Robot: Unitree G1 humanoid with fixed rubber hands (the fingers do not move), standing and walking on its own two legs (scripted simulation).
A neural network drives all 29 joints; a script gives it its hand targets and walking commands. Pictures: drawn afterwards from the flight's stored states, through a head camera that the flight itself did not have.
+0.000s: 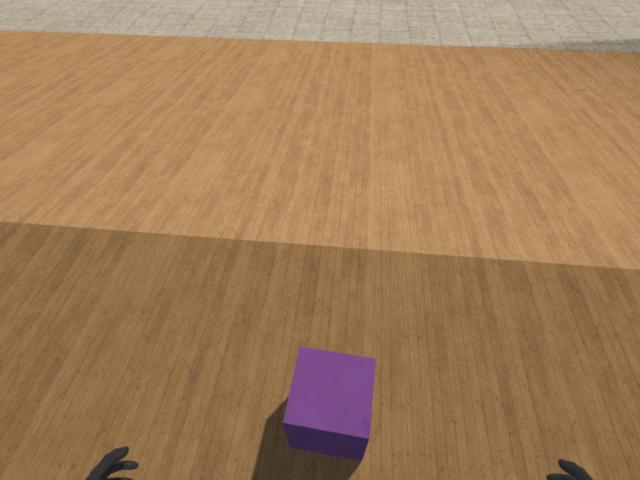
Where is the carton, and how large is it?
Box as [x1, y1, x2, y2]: [283, 346, 375, 460]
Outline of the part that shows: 300,346 283,419 283,424 290,447 361,460 369,435 375,359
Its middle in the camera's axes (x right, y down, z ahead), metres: +0.03 +0.47 +1.09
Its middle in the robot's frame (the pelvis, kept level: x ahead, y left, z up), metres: +0.41 +0.01 -0.66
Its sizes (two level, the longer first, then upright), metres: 0.210 0.200 0.250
